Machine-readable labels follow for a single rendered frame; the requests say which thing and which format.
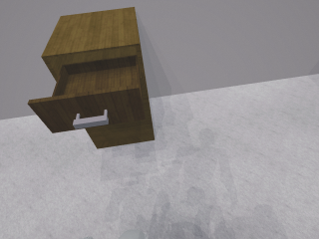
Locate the robot left thigh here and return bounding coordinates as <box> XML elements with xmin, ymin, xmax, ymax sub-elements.
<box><xmin>118</xmin><ymin>229</ymin><xmax>149</xmax><ymax>239</ymax></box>

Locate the cabinet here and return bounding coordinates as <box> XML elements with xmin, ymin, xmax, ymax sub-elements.
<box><xmin>41</xmin><ymin>7</ymin><xmax>155</xmax><ymax>149</ymax></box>

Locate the drawer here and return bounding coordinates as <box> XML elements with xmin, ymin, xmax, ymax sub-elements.
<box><xmin>28</xmin><ymin>55</ymin><xmax>146</xmax><ymax>133</ymax></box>

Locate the handle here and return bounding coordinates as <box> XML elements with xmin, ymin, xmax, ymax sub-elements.
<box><xmin>73</xmin><ymin>110</ymin><xmax>109</xmax><ymax>129</ymax></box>

